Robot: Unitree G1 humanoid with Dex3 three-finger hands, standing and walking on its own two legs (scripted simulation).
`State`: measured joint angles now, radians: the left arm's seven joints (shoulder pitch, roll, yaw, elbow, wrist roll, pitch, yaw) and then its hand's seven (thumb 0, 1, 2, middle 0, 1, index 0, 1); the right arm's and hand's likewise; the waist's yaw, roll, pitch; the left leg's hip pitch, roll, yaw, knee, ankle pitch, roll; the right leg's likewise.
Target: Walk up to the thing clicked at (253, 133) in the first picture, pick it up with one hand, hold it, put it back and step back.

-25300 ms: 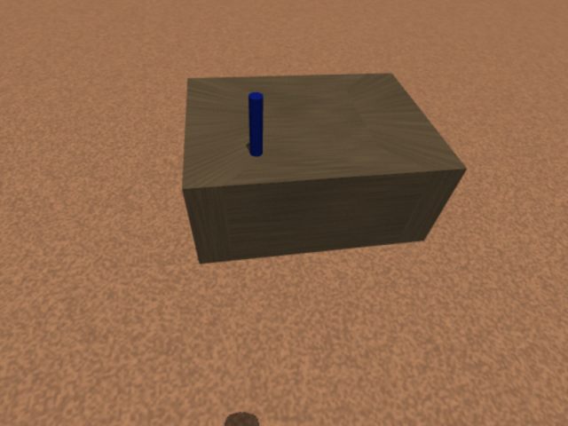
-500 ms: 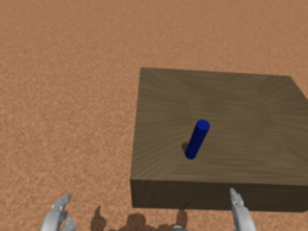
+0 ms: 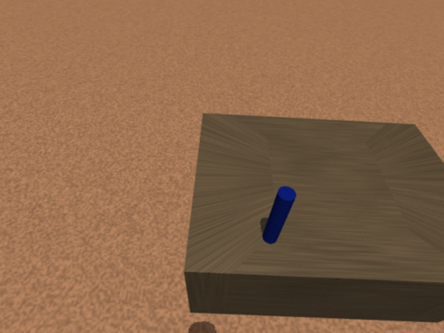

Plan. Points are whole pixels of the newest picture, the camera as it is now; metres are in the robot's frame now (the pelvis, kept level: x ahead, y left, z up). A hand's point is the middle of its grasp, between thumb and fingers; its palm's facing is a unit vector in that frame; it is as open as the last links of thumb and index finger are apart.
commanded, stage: stand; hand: right
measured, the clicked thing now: (277, 217) +0.47 -0.19 -0.19
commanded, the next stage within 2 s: none
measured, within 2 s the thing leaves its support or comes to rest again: neither
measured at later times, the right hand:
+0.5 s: hand out of the picture +0.00 -0.25 -0.14, palm faces -0.04 +0.94 -0.35, open 7.4 cm
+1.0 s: hand out of the picture +0.05 -0.24 -0.14, palm faces -0.04 +0.94 -0.35, open 7.4 cm
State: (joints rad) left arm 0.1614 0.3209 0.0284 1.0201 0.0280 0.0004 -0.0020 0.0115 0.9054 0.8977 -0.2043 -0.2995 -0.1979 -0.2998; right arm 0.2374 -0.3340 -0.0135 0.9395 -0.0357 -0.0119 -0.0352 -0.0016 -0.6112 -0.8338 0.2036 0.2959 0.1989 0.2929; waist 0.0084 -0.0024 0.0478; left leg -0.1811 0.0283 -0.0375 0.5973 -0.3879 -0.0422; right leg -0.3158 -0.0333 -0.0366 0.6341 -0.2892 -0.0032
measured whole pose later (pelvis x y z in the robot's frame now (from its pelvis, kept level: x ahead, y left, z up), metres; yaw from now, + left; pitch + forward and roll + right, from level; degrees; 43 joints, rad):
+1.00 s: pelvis -0.01 +0.01 +0.02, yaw +0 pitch -2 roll +0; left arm 0.10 0.33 0.00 1.18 0.01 -0.01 -0.01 0.01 0.91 0.90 -0.20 -0.30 -0.20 -0.30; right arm 0.15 -0.34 0.00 1.12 -0.02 -0.01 -0.01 0.00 -0.91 -0.90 0.21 0.30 0.20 0.30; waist 0.01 -0.01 0.07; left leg -0.07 0.02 -0.02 0.36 -0.25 -0.03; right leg -0.20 -0.04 -0.03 0.39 -0.15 0.02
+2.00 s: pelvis -0.01 +0.01 +0.02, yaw +0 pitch -3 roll +0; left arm 0.11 0.35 0.01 1.16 0.01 -0.01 -0.01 0.01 0.91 0.90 -0.21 -0.30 -0.20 -0.30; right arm 0.15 -0.35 -0.01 1.13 -0.02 0.00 0.00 0.00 -0.91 -0.90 0.21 0.30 0.20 0.30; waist 0.01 0.00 0.07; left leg -0.05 0.03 -0.03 0.33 -0.23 -0.04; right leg -0.18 -0.03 -0.03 0.35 -0.13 0.01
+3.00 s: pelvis -0.17 +0.09 +0.00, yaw -3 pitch -1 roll +1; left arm 0.10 0.35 0.06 0.79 0.03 0.05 0.01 0.01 0.90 0.90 -0.21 -0.30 -0.20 -0.30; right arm 0.11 -0.40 -0.04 0.87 0.00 0.03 -0.03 0.00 -0.91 -0.90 0.21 0.30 0.20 0.30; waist 0.02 0.00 0.17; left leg -0.35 -0.06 -0.08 0.88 -0.49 -0.01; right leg -0.32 0.01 0.07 0.60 -0.26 0.00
